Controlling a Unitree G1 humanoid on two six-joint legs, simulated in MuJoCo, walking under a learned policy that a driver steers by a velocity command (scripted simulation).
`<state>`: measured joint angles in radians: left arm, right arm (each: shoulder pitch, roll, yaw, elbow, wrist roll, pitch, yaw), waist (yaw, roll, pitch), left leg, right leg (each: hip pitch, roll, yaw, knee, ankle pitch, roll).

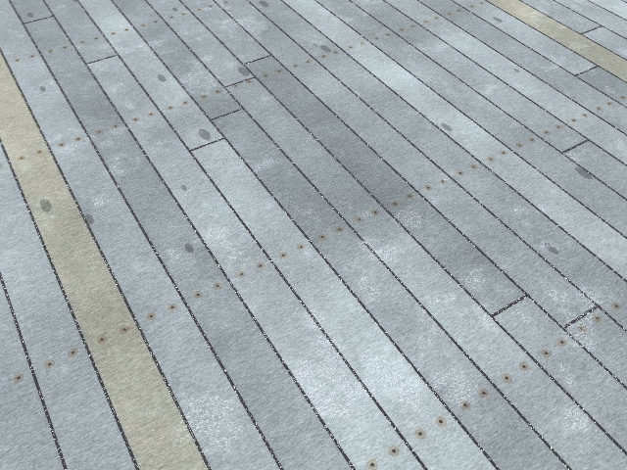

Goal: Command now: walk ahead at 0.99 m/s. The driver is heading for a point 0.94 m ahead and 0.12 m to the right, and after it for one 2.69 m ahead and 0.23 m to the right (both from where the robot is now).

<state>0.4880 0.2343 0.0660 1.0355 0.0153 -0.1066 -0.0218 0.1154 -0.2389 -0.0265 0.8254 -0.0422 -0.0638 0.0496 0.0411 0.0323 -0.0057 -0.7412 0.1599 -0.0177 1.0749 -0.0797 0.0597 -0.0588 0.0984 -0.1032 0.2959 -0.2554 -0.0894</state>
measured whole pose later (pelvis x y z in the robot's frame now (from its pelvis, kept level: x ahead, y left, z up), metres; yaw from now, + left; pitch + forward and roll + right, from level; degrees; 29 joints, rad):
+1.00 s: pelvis +0.93 -0.02 -0.01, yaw -27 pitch +3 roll +1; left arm 0.34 0.28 0.07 0.81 -0.03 -0.02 0.04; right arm -0.04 -0.27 -0.03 0.60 -0.01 -0.14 -0.01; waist 0.09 0.02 0.06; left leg -0.65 0.00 -0.13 0.57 0.07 -0.07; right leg -0.18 0.20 0.20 0.51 -0.34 -0.15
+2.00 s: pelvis +1.12 -0.04 +0.00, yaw +11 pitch +3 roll -1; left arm 0.26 0.33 0.10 0.77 -0.03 -0.03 -0.02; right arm 0.28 -0.26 -0.05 0.63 0.00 -0.03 0.01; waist 0.02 -0.03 -0.04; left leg -0.25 0.02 0.03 0.49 -0.29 0.02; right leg -0.59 -0.08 -0.03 1.12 -0.32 -0.01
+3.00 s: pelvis +1.88 -0.17 -0.02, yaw -18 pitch +0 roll +2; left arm 0.24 0.30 0.02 0.79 0.05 -0.09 -0.01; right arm 0.34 -0.32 -0.06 0.82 -0.02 -0.04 0.03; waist -0.04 -0.03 0.05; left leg -0.39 -0.14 0.03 0.56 -0.17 0.11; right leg -0.27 0.08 0.05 1.31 -0.28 -0.08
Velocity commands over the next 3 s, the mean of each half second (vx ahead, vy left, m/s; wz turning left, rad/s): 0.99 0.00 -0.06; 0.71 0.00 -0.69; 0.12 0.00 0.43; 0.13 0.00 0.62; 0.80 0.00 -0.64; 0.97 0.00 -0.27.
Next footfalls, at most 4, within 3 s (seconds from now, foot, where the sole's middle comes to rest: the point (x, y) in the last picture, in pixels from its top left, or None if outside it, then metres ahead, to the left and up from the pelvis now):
0.22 left None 0.44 0.11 -0.78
0.70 right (359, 326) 0.88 -0.04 -0.78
1.06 left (352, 226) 1.22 -0.03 -0.78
1.40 right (422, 251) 1.14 -0.22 -0.78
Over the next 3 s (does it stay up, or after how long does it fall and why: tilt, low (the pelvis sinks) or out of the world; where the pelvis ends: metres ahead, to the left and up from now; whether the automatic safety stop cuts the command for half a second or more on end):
stays up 1.88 -0.17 -0.02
